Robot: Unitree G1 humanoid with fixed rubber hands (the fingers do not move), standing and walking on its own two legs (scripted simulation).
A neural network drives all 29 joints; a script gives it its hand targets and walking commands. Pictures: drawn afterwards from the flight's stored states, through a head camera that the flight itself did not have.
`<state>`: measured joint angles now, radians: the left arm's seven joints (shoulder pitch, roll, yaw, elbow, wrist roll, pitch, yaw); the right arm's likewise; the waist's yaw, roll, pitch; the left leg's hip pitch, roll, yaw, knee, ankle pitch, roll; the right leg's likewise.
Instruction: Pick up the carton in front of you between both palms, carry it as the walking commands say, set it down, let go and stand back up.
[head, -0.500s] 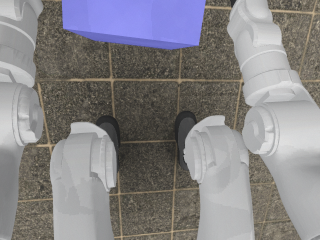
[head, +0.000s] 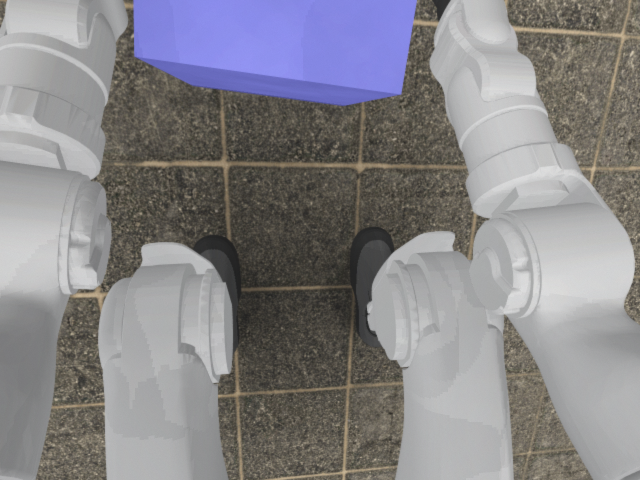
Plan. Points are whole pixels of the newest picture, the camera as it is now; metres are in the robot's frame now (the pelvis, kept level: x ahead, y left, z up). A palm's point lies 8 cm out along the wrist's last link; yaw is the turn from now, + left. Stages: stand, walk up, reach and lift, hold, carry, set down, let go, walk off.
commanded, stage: reach and lift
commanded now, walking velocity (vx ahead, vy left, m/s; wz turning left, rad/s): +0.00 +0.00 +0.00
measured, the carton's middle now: out of the picture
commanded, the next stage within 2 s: none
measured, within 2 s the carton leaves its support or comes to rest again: leaves its support in 0.30 s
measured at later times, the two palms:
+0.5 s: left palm out of the picture +0.55 +0.18 -0.12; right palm out of the picture +0.54 -0.12 -0.11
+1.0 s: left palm out of the picture +0.50 +0.18 +0.06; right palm out of the picture +0.50 -0.12 +0.07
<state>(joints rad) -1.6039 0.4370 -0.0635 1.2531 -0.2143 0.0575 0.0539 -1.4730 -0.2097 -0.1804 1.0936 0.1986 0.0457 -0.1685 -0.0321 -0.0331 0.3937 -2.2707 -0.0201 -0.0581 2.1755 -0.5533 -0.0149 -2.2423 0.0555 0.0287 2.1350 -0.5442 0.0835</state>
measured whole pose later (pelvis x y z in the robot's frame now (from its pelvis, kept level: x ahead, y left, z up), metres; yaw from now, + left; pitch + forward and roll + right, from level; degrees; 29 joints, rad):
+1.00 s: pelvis +0.00 -0.01 +0.12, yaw +3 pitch +43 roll -1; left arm -1.10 0.07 0.41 0.75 0.24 0.39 0.01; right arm -1.02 0.07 -0.55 0.61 -0.21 0.38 -0.09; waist -0.01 -0.02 -0.15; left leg -2.01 -0.10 -0.10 1.72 -0.47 -0.06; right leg -1.99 0.12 0.10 1.72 -0.49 0.09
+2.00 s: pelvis +0.11 -0.01 +0.38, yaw +5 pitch +9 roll +0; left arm -0.30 -0.13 0.28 0.49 0.21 0.43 0.03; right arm -0.29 0.16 -0.29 0.47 -0.21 0.42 -0.05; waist 0.00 -0.01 -0.15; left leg -0.51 -0.05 -0.14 0.64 -0.29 -0.02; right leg -0.50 0.06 0.15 0.64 -0.30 0.02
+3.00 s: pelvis +0.11 -0.01 +0.40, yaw +5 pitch -4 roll +0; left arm -0.25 -0.15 0.22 0.30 0.27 0.68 0.01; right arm -0.26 0.15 -0.23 0.30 -0.28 0.67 0.00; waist 0.00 -0.01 -0.02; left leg -0.10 -0.04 -0.14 0.37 -0.20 -0.01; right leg -0.09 0.03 0.15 0.38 -0.21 0.02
